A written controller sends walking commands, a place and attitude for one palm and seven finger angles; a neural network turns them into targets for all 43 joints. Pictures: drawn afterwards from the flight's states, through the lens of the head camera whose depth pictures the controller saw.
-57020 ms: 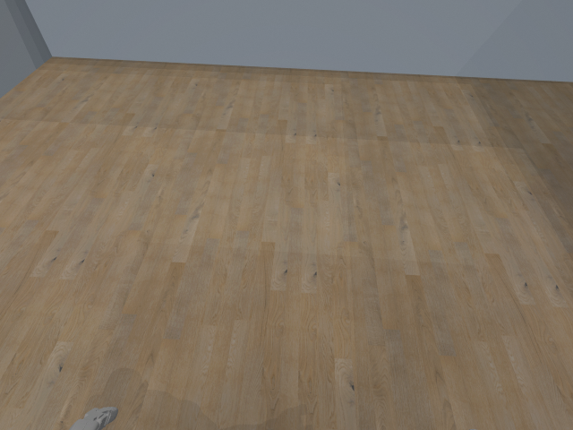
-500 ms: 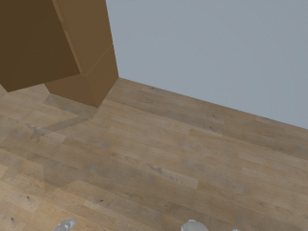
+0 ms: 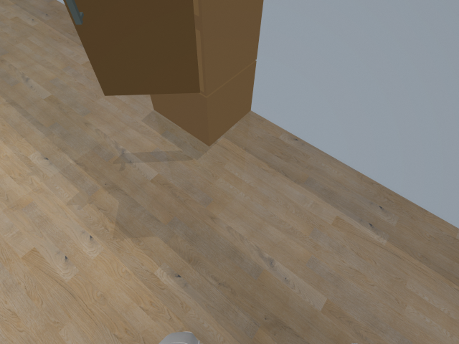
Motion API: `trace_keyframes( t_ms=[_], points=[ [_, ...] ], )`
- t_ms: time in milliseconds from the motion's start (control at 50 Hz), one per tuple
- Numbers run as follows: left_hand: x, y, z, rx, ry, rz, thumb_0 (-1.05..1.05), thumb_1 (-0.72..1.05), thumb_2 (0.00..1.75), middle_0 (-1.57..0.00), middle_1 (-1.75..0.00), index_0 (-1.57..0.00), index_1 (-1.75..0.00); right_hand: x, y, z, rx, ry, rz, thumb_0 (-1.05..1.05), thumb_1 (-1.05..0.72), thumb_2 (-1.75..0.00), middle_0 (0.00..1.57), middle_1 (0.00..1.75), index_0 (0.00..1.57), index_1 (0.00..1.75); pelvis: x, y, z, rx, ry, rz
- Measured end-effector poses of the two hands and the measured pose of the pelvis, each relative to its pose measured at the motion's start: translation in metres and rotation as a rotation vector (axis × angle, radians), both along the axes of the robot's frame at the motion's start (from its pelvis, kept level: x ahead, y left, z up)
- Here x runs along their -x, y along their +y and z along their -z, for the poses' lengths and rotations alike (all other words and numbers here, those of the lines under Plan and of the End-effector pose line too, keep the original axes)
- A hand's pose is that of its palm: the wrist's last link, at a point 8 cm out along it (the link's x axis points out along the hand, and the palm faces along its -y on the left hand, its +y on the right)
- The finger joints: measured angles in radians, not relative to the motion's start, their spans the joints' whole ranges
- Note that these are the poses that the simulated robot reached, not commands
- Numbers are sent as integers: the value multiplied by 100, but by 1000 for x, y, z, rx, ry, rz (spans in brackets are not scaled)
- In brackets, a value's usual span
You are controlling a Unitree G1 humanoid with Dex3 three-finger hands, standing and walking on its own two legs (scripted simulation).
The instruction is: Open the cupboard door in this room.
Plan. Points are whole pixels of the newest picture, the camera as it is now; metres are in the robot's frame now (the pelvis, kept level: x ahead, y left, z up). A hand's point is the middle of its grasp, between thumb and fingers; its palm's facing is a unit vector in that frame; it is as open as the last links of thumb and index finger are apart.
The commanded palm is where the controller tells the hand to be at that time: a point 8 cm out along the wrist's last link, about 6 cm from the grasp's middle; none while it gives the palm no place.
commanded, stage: turn to face it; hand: left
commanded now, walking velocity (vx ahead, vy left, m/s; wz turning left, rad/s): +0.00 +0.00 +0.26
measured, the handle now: out of the picture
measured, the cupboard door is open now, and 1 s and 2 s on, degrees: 44 44 44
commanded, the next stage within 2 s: take the last steps up to it in 0.02 s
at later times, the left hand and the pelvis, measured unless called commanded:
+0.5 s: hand out of the picture +0.11 +0.22 -0.15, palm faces +0.10 -0.97 -0.22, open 7.4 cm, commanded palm none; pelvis +0.03 +0.02 +0.00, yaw +6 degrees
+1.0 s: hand out of the picture +0.01 +0.21 -0.16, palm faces +0.38 -0.91 -0.17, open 7.4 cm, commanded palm none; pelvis +0.17 +0.11 +0.00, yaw +16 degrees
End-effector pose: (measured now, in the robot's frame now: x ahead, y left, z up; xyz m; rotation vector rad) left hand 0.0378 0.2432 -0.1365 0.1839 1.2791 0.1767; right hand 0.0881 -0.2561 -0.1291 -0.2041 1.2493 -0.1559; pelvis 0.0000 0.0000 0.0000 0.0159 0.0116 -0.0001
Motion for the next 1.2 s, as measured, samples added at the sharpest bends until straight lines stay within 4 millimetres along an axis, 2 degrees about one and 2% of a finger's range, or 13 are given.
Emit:
trace_keyframes(
  t_ms=[80,200,320,500,580,660,800,900,1000,1040,1080,1140,1200],
  points=[
    [26,27,18,8,81,-66,0,91,90,-20,-30,-20,-30,-35,24,-5,27,-85,-71,1,-91,-90,20,29,20,29,-3,16,9,11,-3,-22],
    [24,44,7,15,86,-100,0,91,90,-20,-30,-19,-30,-44,51,-20,35,-108,-112,1,-90,-90,20,30,20,30,-6,30,-5,39,2,-48],
    [0,43,-6,30,5,-94,0,91,90,-20,-30,-19,-30,-22,64,-16,-9,-64,-105,1,-90,-90,21,30,20,30,-13,34,-12,40,0,-69],
    [-61,21,-20,7,-116,-47,0,91,90,-20,-30,-19,-30,32,39,13,-48,111,-31,0,-91,-90,21,30,20,30,-34,21,-5,-3,-12,-100],
    [-68,13,-23,-19,-169,-90,0,91,90,-20,-30,-20,-30,35,29,26,-66,202,-52,1,-91,-90,20,30,20,30,-49,14,1,-8,-32,-149],
    [-47,8,-29,-21,-105,-163,0,91,90,-20,-30,-20,-30,4,27,16,-75,211,-80,1,-91,-90,20,30,20,29,-68,13,-11,-28,-30,-171],
    [4,4,-28,13,88,-283,0,92,90,-20,-30,-20,-30,-78,51,5,-75,152,-163,1,-91,-90,20,29,20,29,-105,30,-19,-33,-11,-231],
    [35,3,-22,69,222,-380,0,91,90,-20,-30,-20,-30,-152,96,8,-74,109,-268,1,-91,-90,20,29,19,29,-134,61,-13,-17,0,-270],
    [46,18,-7,141,359,-444,0,91,90,-20,-30,-20,-30,-237,166,12,-77,0,-369,1,-91,-90,20,29,19,29,-169,105,3,3,14,-278],
    [41,33,5,168,401,-448,0,91,90,-20,-30,-20,-30,-265,192,16,-70,-72,-385,1,-91,-90,20,29,19,29,-182,126,14,12,15,-279],
    [23,55,11,168,403,-435,0,91,90,-20,-30,-20,-30,-279,212,14,-66,-112,-380,1,-91,-90,20,29,20,29,-191,140,16,8,5,-272],
    [-29,96,13,135,318,-391,1,91,90,-20,-30,-20,-30,-284,230,6,-65,-122,-346,0,-91,-90,20,29,20,29,-206,156,7,5,-2,-244],
    [-97,137,9,91,181,-331,1,91,90,-20,-30,-19,-30,-281,235,-3,-55,-132,-271,-1,-92,-90,20,30,20,30,-222,171,-2,-2,-8,-225]
  ],
)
